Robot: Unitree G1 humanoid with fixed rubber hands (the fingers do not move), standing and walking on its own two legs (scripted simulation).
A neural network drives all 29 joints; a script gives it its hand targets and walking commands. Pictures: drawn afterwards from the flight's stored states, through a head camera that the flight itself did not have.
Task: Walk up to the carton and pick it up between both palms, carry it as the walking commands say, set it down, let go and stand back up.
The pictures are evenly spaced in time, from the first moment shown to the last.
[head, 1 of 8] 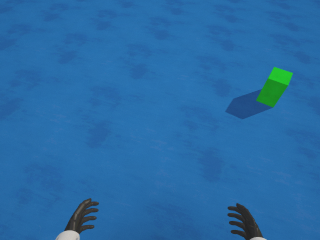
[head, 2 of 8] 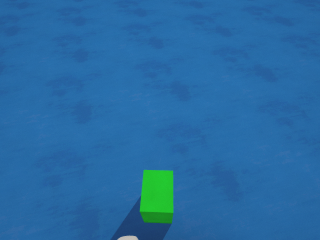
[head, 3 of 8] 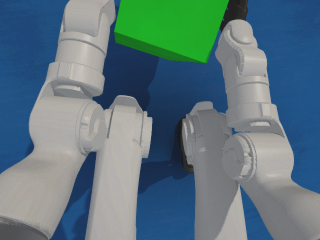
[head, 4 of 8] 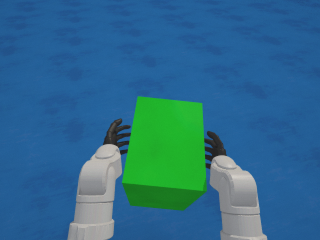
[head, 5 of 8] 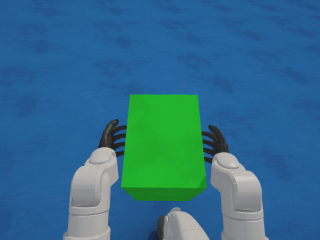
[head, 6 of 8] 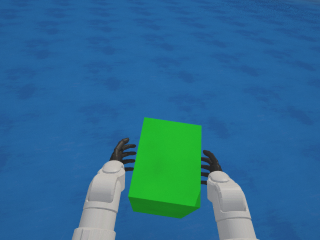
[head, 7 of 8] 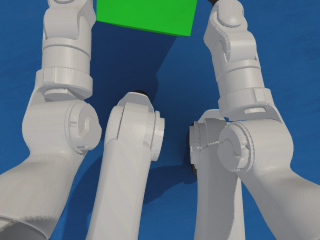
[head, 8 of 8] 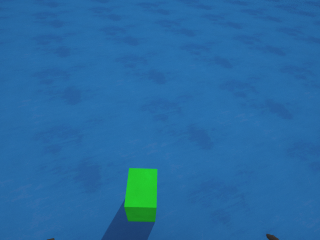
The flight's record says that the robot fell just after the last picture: no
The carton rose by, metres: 0.68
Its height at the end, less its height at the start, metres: +0.00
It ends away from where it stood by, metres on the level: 2.04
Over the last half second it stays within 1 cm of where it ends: yes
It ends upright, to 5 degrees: yes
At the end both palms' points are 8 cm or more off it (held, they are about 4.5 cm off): yes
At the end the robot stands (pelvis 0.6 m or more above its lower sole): yes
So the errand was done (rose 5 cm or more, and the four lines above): yes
